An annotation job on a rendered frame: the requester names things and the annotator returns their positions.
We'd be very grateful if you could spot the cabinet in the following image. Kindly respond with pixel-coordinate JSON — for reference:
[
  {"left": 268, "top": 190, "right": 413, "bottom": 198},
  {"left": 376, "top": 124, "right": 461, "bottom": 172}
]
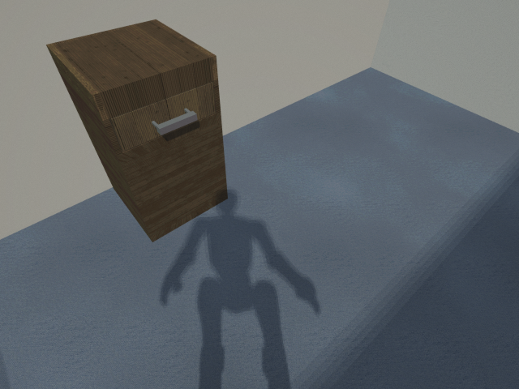
[{"left": 46, "top": 19, "right": 228, "bottom": 242}]

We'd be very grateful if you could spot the drawer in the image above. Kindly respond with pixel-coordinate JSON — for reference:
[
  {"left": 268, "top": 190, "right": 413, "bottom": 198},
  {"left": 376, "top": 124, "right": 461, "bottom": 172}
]
[{"left": 109, "top": 82, "right": 216, "bottom": 151}]

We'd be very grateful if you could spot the handle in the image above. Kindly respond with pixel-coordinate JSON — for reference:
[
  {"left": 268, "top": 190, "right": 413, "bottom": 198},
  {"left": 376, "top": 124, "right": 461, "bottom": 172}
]
[{"left": 152, "top": 108, "right": 198, "bottom": 135}]

